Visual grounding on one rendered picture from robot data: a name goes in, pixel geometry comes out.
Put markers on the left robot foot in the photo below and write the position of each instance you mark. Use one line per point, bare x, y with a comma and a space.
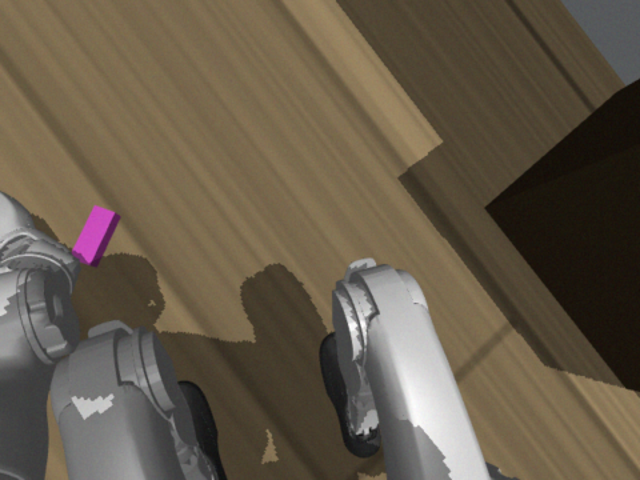
205, 427

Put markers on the left robot arm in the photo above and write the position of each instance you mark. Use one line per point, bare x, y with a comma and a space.
38, 325

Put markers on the right robot hand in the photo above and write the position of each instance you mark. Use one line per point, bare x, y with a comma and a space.
495, 473

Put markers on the small box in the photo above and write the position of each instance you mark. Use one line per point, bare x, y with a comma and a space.
95, 236

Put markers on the left robot hand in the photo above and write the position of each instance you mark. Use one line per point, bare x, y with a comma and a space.
14, 216

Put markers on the right robot foot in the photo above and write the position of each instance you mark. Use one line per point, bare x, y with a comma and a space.
362, 446

